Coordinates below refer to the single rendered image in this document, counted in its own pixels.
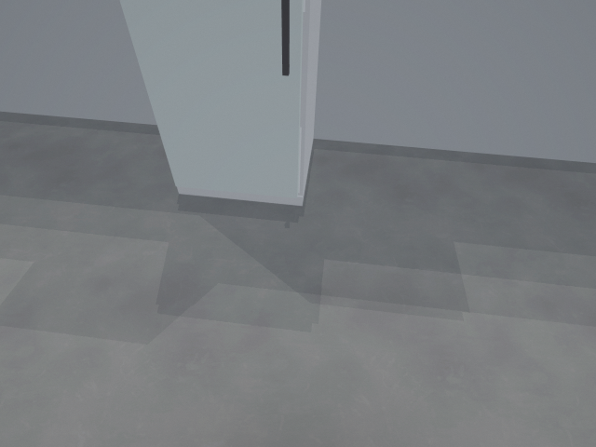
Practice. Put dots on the fridge door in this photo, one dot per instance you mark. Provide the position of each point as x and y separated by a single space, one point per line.
228 119

